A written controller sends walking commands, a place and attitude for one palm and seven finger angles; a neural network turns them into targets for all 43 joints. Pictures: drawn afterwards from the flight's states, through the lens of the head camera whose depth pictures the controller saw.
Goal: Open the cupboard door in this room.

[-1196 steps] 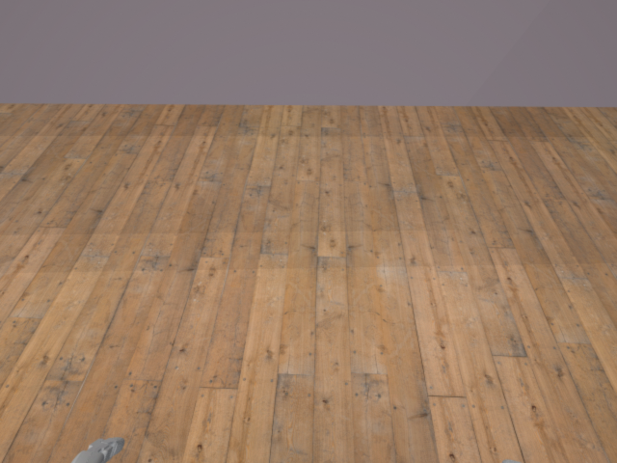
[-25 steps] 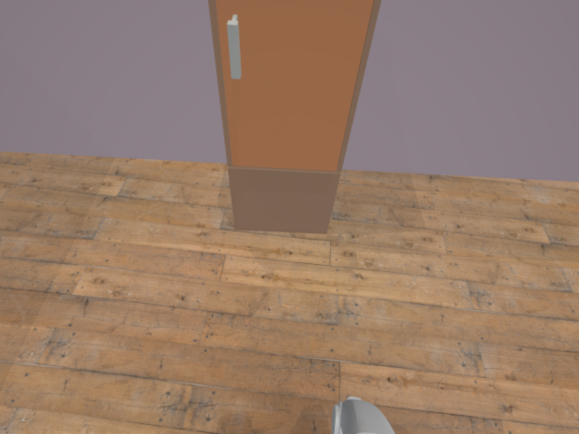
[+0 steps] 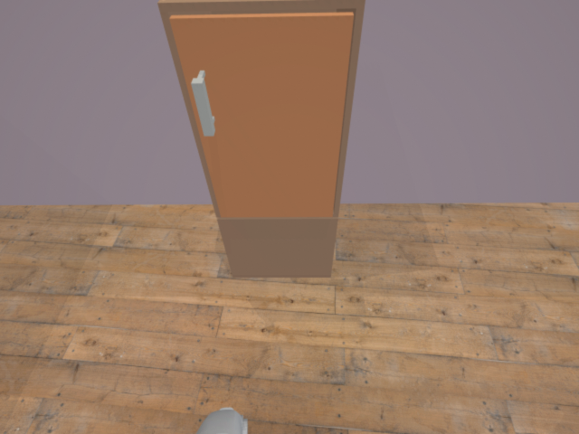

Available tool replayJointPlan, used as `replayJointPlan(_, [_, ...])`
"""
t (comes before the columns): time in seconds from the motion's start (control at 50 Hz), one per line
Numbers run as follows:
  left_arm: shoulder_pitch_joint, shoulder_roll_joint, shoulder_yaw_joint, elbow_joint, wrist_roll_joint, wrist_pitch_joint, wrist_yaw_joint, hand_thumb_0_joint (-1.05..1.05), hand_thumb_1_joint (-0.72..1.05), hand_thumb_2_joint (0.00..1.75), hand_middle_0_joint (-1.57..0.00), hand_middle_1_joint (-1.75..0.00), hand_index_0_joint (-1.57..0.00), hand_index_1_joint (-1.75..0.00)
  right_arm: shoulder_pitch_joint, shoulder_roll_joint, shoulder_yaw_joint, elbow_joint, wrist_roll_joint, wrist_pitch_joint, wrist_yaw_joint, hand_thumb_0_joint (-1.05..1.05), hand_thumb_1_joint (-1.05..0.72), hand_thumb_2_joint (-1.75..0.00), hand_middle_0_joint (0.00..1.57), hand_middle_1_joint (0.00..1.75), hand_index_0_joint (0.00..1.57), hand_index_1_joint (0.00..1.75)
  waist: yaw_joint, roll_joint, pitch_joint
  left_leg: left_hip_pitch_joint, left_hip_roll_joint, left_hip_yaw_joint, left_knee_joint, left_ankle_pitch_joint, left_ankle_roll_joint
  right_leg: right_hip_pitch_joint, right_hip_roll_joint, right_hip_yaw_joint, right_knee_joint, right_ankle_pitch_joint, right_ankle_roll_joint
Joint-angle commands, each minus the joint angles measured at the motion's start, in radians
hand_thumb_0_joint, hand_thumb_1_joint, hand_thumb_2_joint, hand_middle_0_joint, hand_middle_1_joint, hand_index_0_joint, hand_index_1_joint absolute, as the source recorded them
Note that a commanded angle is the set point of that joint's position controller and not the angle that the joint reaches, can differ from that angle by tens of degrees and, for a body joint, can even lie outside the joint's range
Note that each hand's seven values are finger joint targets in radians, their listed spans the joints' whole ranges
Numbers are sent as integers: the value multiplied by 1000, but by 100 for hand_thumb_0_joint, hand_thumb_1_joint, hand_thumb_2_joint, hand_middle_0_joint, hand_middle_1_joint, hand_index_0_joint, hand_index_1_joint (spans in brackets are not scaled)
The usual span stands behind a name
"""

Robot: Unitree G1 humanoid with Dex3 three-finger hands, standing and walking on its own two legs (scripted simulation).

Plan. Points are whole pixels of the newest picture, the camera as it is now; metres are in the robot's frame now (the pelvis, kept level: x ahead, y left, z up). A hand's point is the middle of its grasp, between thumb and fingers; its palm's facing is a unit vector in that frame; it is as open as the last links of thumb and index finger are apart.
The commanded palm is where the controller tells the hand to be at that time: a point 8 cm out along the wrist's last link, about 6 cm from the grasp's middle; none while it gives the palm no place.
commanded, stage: take the last steps up to it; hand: left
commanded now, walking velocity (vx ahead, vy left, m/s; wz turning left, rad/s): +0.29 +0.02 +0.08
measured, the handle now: (205, 103) +0.76 +0.23 +0.05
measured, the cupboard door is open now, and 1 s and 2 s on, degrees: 0 0 0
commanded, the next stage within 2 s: come to a stop and stand still in 0.40 s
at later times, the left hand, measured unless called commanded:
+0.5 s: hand (155, 430) +0.16 +0.24 -0.18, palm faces +0.07 -0.98 -0.18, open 7.4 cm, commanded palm none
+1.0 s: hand (169, 387) +0.23 +0.23 -0.17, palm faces +0.08 -0.97 -0.24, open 7.3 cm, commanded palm none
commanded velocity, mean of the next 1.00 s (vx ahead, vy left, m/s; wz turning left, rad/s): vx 0.04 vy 0.02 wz -0.01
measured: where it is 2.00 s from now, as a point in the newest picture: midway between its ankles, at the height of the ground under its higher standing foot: outside the picture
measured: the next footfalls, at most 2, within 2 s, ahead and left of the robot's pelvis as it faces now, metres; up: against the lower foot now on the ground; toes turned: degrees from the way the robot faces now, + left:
left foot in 0.24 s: +0.17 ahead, +0.17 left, +0.00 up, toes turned +11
right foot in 0.62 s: +0.28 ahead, -0.08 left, +0.00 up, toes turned -7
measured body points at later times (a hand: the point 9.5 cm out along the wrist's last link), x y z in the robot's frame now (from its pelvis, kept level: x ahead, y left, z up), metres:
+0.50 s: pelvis +0.15 +0.06 +0.00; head +0.17 +0.06 +0.45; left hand +0.16 +0.29 -0.16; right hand +0.19 -0.18 -0.15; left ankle +0.13 +0.16 -0.74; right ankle +0.17 -0.07 -0.69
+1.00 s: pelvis +0.15 +0.04 -0.01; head +0.18 +0.03 +0.44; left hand +0.22 +0.28 -0.15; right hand +0.20 -0.20 -0.17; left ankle +0.11 +0.17 -0.72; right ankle +0.24 -0.08 -0.74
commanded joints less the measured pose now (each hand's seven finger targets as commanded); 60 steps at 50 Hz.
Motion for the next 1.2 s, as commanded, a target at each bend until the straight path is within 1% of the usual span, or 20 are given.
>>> replayJointPlan(0.0, [101, 110, 13, -6, 5, -24, 0, 0, 90, 90, -20, -30, -20, -30, -8, -2, 11, -43, 6, -5, 14, 0, -90, -90, 20, 30, 20, 30, 25, -136, 78, -26, 11, 18, -160, 19, -3, 9, -292, 199, -233, 174, -70])
replayJointPlan(0.12, [172, 130, 19, 32, 9, -9, 4, 0, 90, 90, -20, -30, -20, -30, -112, -6, 22, -77, 9, -27, 19, 0, -90, -90, 20, 30, 20, 30, 62, -142, 49, 84, -43, 81, -394, -50, 30, 125, -313, 185, -151, 298, -69])
replayJointPlan(0.18, [145, 118, 16, 37, 1, -1, 6, 0, 90, 90, -20, -30, -20, -30, 45, -44, 15, -25, 4, -44, 6, 0, -90, -90, 20, 30, 20, 30, -21, -72, -23, 391, -83, 116, -576, 48, 52, 41, -250, 106, 71, 385, -15])
replayJointPlan(0.2, [158, 85, 10, 27, -3, 0, 3, 0, 90, 90, -20, -30, -20, -30, 181, -114, -1, 10, -3, -56, -5, 0, -90, -90, 20, 30, 20, 30, -67, 59, -122, 637, 34, -19, -609, 188, 99, -107, -172, 51, 293, 265, 37])
replayJointPlan(0.22, [162, 34, -6, 5, -10, -4, -5, 0, 90, 90, -20, -30, -20, -30, 286, -204, -22, 40, -3, -56, -17, 0, -90, -90, 20, 30, 20, 30, -92, 273, -187, 826, 264, -295, -637, 392, 209, -356, -57, 3, 546, -251, 82])
replayJointPlan(0.24, [108, 47, -5, -19, -1, -2, 2, 0, 90, 90, -20, -30, -20, -30, 314, -209, -19, 58, 7, -41, -23, 0, -90, -90, 20, 30, 20, 30, -102, 215, -157, 787, 320, -307, -673, 439, 267, -420, -61, 86, 696, -377, 68])
replayJointPlan(0.32, [52, 21, 5, -4, 6, 23, -9, 0, 90, 90, -20, -30, -20, -30, 128, -81, 12, 19, 10, -51, -31, 0, -90, -90, 20, 30, 20, 30, -27, 64, 37, 459, 217, -143, -779, 304, 221, -394, -146, 162, 731, -176, 80])
replayJointPlan(0.4, [101, -11, 8, -5, 8, 51, -10, 0, 90, 90, -20, -30, -20, -30, 106, -66, 9, 8, 10, -61, -34, 0, -90, -90, 20, 30, 20, 30, 12, 68, 3, 401, 159, -14, -794, 337, 207, -323, -135, 140, 625, -80, 99])
replayJointPlan(0.56, [38, 20, -1, -32, 2, 52, 3, 0, 90, 90, -20, -30, -20, -30, 95, -79, 10, 33, 7, -35, -42, 0, -90, -90, 20, 30, 20, 30, 32, 86, 8, 394, 97, 34, -627, 476, 142, -90, -86, 96, 108, 95, 108])
replayJointPlan(0.6, [110, 119, 9, -6, 7, 37, 17, 0, 90, 90, -20, -30, -20, -30, 120, -35, 17, 41, 21, -29, -38, 0, -90, -90, 20, 30, 20, 30, 53, -86, -63, 299, 6, 74, -510, 143, 50, 107, -204, 229, 13, 551, 89])
replayJointPlan(0.62, [81, 173, 10, -10, 5, 33, 22, 0, 90, 90, -20, -30, -20, -30, 163, -2, 22, 44, 31, -17, -34, 0, -90, -90, 20, 30, 20, 30, 20, -202, -82, 250, -62, 91, -478, -155, 20, 138, -343, 327, 23, 792, 12])
replayJointPlan(0.64, [66, 198, 10, -24, 1, 41, 21, 0, 90, 90, -20, -30, -20, -30, 192, -9, 14, 49, 35, 0, -35, 0, -90, -90, 20, 30, 20, 30, 15, -196, -81, 284, -87, 85, -412, -290, 20, 91, -395, 299, 2, 854, -48])
replayJointPlan(0.72, [-24, 178, 25, -56, 3, 57, 42, 0, 90, 90, -20, -30, -20, -30, 150, -21, 9, 54, 31, 42, -41, 0, -90, -90, 20, 30, 20, 30, 31, -229, -50, 223, -90, -8, -114, -359, 20, 33, -396, 321, -21, 849, -130])
replayJointPlan(0.8, [-68, 191, 44, -96, 9, 73, 48, 0, 90, 90, -20, -30, -20, -30, 123, -33, -2, 31, 28, 61, -30, 0, -90, -90, 20, 30, 20, 30, 31, -170, -76, 192, -109, -35, 0, -293, 9, -1, -378, 291, -49, 645, -115])
replayJointPlan(0.96, [-115, 187, 50, -123, 22, 87, 34, 0, 90, 90, -20, -30, -20, -30, 167, -17, 8, 4, 23, 34, -15, 0, -90, -90, 20, 30, 20, 30, 6, -248, -82, 362, -123, 33, -411, -190, 25, -131, -279, 296, -144, -109, -40])
replayJointPlan(1.0, [-122, 147, 33, -120, 7, 98, 27, 0, 90, 90, -20, -30, -20, -30, 239, -35, 14, 31, 19, 19, -19, 0, -90, -90, 20, 30, 20, 30, -33, -118, -60, 523, -109, 0, -656, -116, 32, -279, -199, 244, -40, -270, 37])
replayJointPlan(1.04, [-113, 49, 13, -132, -7, 106, 17, 0, 90, 90, -20, -30, -20, -30, 157, -152, -3, -18, 0, 9, -31, 0, -90, -90, 20, 30, 20, 30, -28, 289, 98, 215, 188, -412, -978, -511, 129, -328, -38, 136, 273, -214, 103])
replayJointPlan(1.06, [-106, 78, 18, -126, 0, 104, 8, 0, 90, 90, -20, -30, -20, -30, 63, -148, 6, -51, -1, 11, -35, 0, -90, -90, 20, 30, 20, 30, 8, 214, 170, 63, 207, -393, -1015, -529, 166, -254, -68, 198, 363, -145, 92])
replayJointPlan(1.1, [-47, 88, 29, -72, 13, 113, -4, 0, 90, 90, -20, -30, -20, -30, 12, -118, 17, -47, -1, -4, -42, 0, -90, -90, 20, 30, 20, 30, 38, 203, 140, 129, 116, -285, -985, -405, 117, -255, -44, 222, 486, -84, 100])
replayJointPlan(1.18, [-3, 82, 21, -41, 10, 89, -15, 0, 90, 90, -20, -30, -20, -30, 112, -103, 17, -19, 11, -22, -56, 0, -90, -90, 20, 30, 20, 30, 7, 69, 59, 453, 96, -176, -876, -47, 143, -411, -45, 217, 545, -38, 123])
